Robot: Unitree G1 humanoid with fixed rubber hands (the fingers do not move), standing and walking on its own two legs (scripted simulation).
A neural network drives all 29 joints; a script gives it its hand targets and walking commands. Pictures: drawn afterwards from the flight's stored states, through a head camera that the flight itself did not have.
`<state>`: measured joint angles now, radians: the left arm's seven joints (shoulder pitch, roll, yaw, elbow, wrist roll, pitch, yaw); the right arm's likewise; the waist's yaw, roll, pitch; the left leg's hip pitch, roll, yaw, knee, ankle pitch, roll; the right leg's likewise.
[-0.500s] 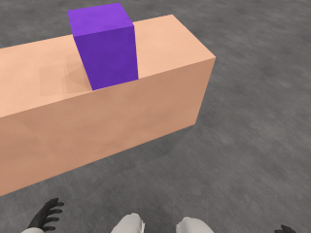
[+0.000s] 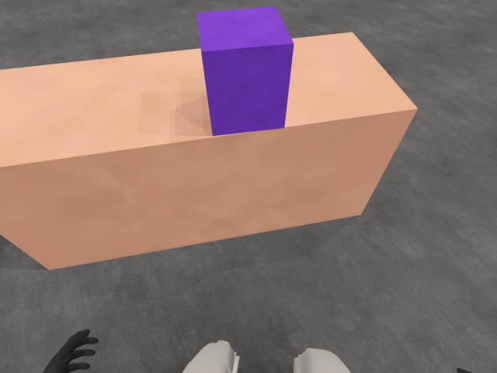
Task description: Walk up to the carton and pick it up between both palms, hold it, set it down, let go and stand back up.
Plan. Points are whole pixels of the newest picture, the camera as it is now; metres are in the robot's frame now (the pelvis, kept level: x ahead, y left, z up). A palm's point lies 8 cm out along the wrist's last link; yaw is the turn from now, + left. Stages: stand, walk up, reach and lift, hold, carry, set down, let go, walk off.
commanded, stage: walk up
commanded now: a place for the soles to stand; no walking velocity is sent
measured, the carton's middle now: (243, 73) +0.83 +0.06 +0.00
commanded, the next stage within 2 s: none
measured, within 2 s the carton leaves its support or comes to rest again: neither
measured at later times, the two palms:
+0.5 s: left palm out of the picture +0.08 +0.34 -0.07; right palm (452, 352) +0.17 -0.30 -0.09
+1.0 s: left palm out of the picture +0.07 +0.34 -0.07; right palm (443, 342) +0.18 -0.30 -0.09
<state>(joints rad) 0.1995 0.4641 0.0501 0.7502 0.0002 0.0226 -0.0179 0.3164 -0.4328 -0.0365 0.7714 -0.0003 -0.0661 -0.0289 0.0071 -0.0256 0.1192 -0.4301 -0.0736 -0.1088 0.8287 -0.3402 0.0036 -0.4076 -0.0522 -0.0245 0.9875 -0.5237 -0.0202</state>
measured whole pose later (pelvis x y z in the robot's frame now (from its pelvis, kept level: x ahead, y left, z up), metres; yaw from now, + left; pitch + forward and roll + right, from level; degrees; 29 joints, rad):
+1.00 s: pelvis +0.03 +0.00 +0.00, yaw +9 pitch -2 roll +2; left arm 0.25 0.44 0.05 0.75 0.00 -0.03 -0.01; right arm 0.22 -0.43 -0.04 0.83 0.00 -0.07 -0.02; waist 0.01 0.00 0.08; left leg -0.43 -0.08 -0.12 0.78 -0.32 -0.01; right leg -0.36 -0.04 0.01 0.87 -0.49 -0.02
